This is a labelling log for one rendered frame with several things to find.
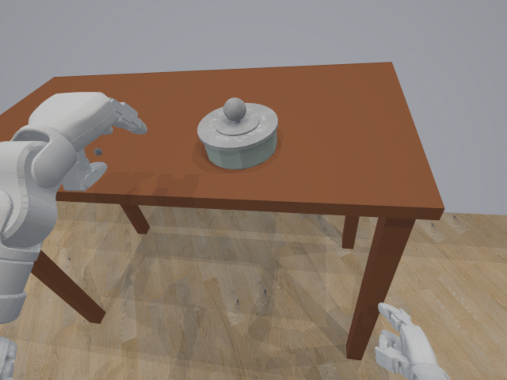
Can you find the left robot upper arm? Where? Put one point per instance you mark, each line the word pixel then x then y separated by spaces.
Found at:
pixel 8 351

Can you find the knob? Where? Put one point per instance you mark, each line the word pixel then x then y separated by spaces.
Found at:
pixel 234 109

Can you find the robot right forearm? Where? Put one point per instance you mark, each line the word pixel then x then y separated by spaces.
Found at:
pixel 427 371

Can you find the robot left forearm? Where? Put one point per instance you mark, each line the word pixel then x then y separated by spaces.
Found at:
pixel 32 167

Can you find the lid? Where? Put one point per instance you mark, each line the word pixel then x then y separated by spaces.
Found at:
pixel 257 126

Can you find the left robot hand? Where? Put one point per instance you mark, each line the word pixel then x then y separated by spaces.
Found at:
pixel 81 118

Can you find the pot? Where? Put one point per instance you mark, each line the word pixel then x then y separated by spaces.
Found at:
pixel 243 159

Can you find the table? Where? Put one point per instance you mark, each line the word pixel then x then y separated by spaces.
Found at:
pixel 346 145

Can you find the right robot hand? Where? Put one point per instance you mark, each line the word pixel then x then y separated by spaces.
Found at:
pixel 399 354

